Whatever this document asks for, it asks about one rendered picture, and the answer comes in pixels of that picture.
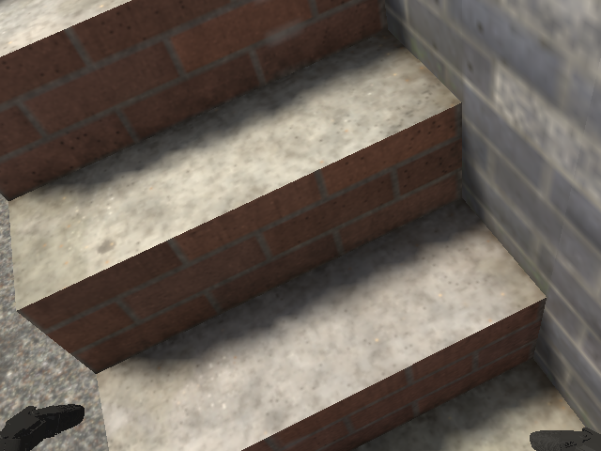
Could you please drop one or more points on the right robot hand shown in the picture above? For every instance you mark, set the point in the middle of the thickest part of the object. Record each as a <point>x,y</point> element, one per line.
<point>566,440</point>

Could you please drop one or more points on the left robot hand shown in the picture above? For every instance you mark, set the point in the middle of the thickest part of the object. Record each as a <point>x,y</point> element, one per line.
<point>28,428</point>

